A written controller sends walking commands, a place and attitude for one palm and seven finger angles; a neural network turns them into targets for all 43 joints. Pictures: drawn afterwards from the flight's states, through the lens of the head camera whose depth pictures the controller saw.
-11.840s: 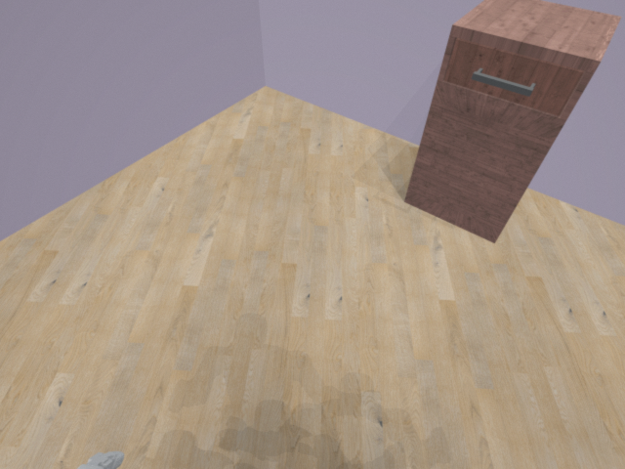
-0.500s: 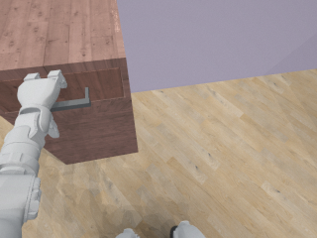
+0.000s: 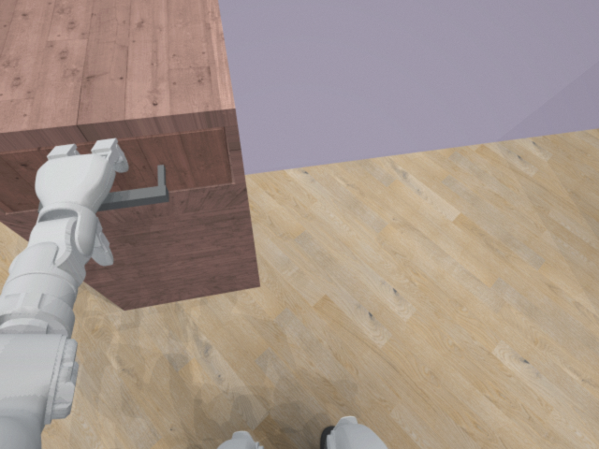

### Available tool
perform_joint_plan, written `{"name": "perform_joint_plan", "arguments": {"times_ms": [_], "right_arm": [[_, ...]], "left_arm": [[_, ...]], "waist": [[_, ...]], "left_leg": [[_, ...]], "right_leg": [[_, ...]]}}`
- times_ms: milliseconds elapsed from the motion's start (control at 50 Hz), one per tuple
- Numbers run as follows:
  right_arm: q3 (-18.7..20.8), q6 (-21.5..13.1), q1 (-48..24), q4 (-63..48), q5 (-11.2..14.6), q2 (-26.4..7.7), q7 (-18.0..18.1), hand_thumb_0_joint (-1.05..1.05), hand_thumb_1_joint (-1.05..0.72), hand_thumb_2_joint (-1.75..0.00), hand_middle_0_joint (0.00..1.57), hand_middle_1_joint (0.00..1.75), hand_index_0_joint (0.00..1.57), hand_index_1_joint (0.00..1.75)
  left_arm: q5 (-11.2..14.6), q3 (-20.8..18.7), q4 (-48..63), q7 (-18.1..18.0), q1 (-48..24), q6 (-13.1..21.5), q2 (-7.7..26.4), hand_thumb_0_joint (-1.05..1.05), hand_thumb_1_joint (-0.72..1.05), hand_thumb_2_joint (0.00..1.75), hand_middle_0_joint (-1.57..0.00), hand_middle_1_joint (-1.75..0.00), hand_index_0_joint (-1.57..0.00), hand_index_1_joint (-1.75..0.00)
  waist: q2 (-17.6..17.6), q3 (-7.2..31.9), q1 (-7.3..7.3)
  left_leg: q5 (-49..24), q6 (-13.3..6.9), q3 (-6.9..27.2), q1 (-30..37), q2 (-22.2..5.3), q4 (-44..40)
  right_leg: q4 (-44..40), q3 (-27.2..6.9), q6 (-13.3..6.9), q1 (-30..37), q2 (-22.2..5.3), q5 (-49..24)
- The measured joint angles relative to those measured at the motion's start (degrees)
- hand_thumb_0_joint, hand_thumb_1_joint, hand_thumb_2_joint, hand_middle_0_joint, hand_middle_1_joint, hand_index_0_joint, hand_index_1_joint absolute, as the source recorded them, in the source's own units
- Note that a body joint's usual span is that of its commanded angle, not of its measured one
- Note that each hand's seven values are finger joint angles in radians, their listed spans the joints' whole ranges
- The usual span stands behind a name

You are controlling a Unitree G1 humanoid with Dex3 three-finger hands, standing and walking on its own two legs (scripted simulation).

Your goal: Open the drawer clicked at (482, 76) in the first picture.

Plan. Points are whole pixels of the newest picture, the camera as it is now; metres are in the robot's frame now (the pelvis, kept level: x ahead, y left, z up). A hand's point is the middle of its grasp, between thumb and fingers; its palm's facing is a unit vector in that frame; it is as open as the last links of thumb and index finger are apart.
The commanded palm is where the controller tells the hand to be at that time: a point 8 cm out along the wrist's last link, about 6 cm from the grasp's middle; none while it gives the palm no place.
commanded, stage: lower the fingers behind the handle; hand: left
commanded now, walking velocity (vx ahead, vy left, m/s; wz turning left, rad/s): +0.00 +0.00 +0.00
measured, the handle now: (107, 190) +0.51 +0.29 -0.05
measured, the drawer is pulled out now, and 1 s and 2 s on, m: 0.00 0.00 0.00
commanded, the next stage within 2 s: close the thumb around the handle in 1.40 s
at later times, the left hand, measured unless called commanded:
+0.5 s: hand (111, 212) +0.46 +0.27 -0.04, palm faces -0.09 -0.06 -0.99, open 13.9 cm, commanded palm +0.45 +0.27 +0.01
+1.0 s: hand (118, 223) +0.46 +0.28 -0.07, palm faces -0.08 -0.03 -1.00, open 13.9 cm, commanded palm +0.46 +0.26 -0.02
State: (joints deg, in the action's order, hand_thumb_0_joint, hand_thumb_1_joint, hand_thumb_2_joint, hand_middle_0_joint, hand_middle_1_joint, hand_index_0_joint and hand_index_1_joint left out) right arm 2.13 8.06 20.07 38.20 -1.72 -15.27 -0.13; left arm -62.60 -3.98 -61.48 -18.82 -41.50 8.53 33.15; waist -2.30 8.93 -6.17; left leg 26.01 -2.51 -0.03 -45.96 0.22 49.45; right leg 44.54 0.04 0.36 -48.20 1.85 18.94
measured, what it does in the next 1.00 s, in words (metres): stands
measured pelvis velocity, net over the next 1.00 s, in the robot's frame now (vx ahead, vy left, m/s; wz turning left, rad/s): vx -0.02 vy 0.00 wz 0.00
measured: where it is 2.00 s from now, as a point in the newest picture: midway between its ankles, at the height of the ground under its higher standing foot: outside the picture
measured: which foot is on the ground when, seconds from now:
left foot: down 0.00-1.00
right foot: down 0.00-1.00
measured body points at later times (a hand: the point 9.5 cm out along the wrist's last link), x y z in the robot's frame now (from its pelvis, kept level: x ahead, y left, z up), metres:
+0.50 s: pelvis -0.01 +0.00 -0.02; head +0.13 +0.01 +0.41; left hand +0.46 +0.27 +0.02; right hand +0.01 -0.28 -0.14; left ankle -0.04 +0.09 -0.69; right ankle +0.01 -0.13 -0.69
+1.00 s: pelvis -0.02 +0.00 -0.04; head +0.14 +0.02 +0.38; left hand +0.46 +0.27 -0.02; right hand +0.00 -0.28 -0.16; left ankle -0.04 +0.09 -0.69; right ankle +0.01 -0.13 -0.69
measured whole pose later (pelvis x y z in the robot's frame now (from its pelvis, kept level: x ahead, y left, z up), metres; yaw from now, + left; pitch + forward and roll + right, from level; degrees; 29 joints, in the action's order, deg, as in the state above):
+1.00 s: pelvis -0.02 +0.00 -0.04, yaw +0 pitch +29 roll -3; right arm 1.3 6.2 18.3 39.6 -3.2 -15.0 -0.8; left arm -64.9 -5.0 -64.7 -24.8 -45.7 6.9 33.7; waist -2.7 10.1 -7.9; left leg 30.5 -2.3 1.1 -62.1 0.1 63.9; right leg 58.2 1.5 0.2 -63.9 1.9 23.1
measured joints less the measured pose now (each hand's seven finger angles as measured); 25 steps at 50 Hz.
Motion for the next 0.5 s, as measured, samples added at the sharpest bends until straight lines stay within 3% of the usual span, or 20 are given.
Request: {"name": "perform_joint_plan", "arguments": {"times_ms": [120, 240, 500], "right_arm": [[0.6, 0.0, 0.4, 0.6, -0.5, 0.0, -0.1, 0.01, -0.91, -0.90, 0.20, 0.30, 0.21, 0.30], [0.6, 0.0, -0.1, 1.6, -0.8, 0.0, -0.5, 0.01, -0.91, -0.90, 0.20, 0.30, 0.21, 0.30], [-0.2, -0.6, -0.9, 1.0, -1.0, 0.2, -0.5, 0.00, -0.91, -0.90, 0.20, 0.30, 0.21, 0.30]], "left_arm": [[-0.7, -0.9, 1.4, -1.9, 1.4, 1.5, 0.0, 0.00, -0.49, 0.30, -0.32, -1.20, -0.31, -1.20], [-0.9, -0.8, 0.4, -3.9, 0.6, 0.2, -0.4, 0.00, -0.49, 0.30, -0.32, -1.20, -0.31, -1.20], [-1.2, -1.3, -1.2, -3.4, -1.3, -0.3, -0.2, 0.00, -0.49, 0.30, -0.32, -1.20, -0.31, -1.20]], "waist": [[-0.1, 0.3, 0.14], [-0.2, 0.5, 0.05], [-0.1, 0.9, -0.92]], "left_leg": [[0.8, 0.1, 0.1, -2.4, 0.0, 2.0], [1.5, 0.1, 0.4, -4.4, 0.0, 3.9], [2.4, 0.1, 0.3, -7.8, -0.2, 6.8]], "right_leg": [[2.0, 0.2, 0.0, -2.4, 0.0, 0.8], [3.7, 0.5, -0.1, -4.3, 0.0, 1.4], [6.5, 0.5, 0.0, -7.7, 0.2, 2.2]]}}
